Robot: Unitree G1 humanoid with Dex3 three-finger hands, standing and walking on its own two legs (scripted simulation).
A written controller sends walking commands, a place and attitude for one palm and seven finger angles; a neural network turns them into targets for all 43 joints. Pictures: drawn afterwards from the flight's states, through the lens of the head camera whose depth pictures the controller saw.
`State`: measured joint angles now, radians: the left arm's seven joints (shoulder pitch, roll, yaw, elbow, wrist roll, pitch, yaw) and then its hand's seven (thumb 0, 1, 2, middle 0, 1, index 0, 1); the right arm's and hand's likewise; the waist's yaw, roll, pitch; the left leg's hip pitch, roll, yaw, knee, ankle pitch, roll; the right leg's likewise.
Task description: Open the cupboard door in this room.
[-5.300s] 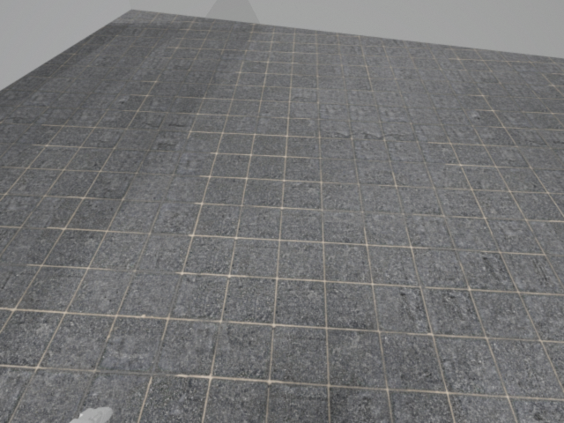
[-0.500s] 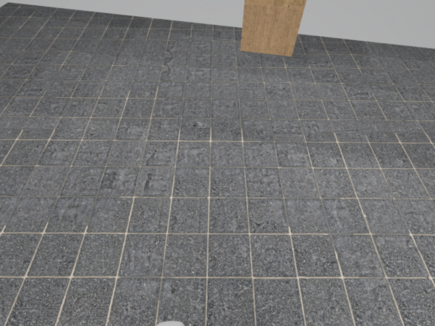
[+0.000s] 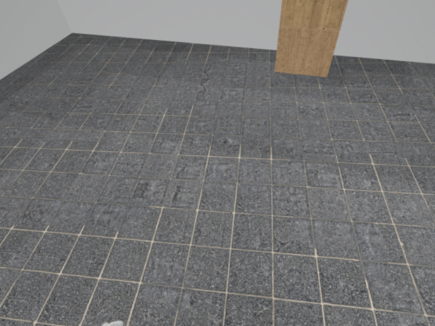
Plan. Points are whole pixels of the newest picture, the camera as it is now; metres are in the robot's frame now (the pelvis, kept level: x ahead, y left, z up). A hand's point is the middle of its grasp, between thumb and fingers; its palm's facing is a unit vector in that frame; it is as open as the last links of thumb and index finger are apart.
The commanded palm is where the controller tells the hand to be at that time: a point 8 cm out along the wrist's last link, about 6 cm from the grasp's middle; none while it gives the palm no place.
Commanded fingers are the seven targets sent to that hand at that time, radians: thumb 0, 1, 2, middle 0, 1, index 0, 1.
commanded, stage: stand and wait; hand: left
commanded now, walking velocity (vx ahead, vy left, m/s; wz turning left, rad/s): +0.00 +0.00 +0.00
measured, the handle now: out of the picture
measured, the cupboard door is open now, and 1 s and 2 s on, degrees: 0 0 0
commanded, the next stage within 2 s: turn or walk to find it in 0.12 s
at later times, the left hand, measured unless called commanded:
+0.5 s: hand out of the picture -0.04 +0.22 -0.17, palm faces +0.19 -0.96 -0.23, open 7.4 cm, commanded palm none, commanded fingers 0.00 0.90 0.90 -0.20 -0.30 -0.20 -0.30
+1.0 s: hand out of the picture -0.06 +0.19 -0.15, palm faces +0.36 -0.90 -0.25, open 7.4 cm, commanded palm none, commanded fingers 0.00 0.90 0.90 -0.20 -0.30 -0.20 -0.30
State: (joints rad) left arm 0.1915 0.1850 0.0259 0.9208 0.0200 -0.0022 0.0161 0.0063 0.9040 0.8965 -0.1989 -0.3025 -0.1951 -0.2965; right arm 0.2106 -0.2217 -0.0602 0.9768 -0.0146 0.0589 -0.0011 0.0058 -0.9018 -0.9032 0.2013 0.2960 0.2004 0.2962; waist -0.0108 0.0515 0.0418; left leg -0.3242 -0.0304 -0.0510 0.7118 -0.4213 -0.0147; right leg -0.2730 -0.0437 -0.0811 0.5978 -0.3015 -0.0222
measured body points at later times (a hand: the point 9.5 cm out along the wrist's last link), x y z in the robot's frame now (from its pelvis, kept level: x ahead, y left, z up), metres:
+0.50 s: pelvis -0.03 +0.02 +0.00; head -0.01 +0.03 +0.45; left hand -0.05 +0.27 -0.16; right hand +0.05 -0.21 -0.14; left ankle -0.05 +0.12 -0.73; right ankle -0.02 -0.10 -0.69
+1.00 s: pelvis -0.05 -0.01 +0.01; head -0.01 -0.02 +0.46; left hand -0.07 +0.23 -0.13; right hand +0.10 -0.24 -0.15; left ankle -0.11 +0.12 -0.68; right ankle -0.02 -0.12 -0.73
